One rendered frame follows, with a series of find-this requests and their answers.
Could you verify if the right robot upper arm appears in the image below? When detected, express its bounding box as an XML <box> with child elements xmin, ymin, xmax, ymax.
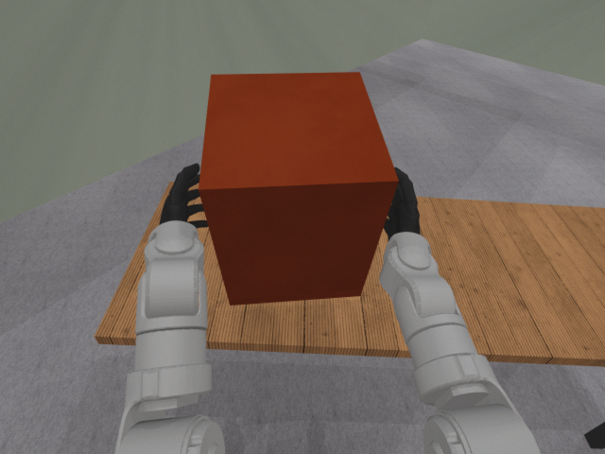
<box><xmin>423</xmin><ymin>404</ymin><xmax>539</xmax><ymax>454</ymax></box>

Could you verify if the table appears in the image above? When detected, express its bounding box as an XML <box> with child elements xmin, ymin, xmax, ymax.
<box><xmin>94</xmin><ymin>182</ymin><xmax>605</xmax><ymax>449</ymax></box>

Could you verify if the left robot forearm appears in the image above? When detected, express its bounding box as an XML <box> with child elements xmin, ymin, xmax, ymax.
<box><xmin>114</xmin><ymin>220</ymin><xmax>212</xmax><ymax>454</ymax></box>

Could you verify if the left robot hand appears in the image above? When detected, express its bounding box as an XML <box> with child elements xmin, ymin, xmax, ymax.
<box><xmin>160</xmin><ymin>164</ymin><xmax>209</xmax><ymax>228</ymax></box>

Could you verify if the right robot forearm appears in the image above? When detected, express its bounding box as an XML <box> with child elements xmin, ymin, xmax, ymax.
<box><xmin>379</xmin><ymin>232</ymin><xmax>541</xmax><ymax>454</ymax></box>

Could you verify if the carton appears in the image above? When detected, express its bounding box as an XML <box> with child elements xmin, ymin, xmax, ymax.
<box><xmin>199</xmin><ymin>72</ymin><xmax>399</xmax><ymax>306</ymax></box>

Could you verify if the left robot upper arm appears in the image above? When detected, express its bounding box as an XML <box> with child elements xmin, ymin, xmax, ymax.
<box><xmin>117</xmin><ymin>414</ymin><xmax>225</xmax><ymax>454</ymax></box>

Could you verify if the right robot hand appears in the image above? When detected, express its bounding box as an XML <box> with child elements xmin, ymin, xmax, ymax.
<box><xmin>384</xmin><ymin>167</ymin><xmax>420</xmax><ymax>240</ymax></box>

